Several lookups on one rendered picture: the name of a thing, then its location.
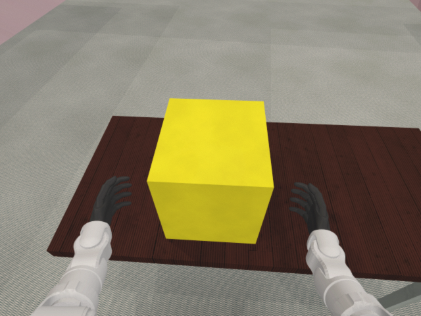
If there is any left robot forearm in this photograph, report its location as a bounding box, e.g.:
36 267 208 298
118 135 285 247
30 221 112 316

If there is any right robot forearm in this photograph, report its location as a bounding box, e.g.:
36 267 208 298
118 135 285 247
306 229 393 316

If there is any right robot hand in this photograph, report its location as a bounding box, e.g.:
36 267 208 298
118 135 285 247
289 182 330 234

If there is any left robot hand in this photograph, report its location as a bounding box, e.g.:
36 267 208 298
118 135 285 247
90 176 132 226

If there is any carton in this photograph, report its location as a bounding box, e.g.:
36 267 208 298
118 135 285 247
147 98 274 244

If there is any table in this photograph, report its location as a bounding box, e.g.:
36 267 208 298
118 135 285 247
47 116 421 312

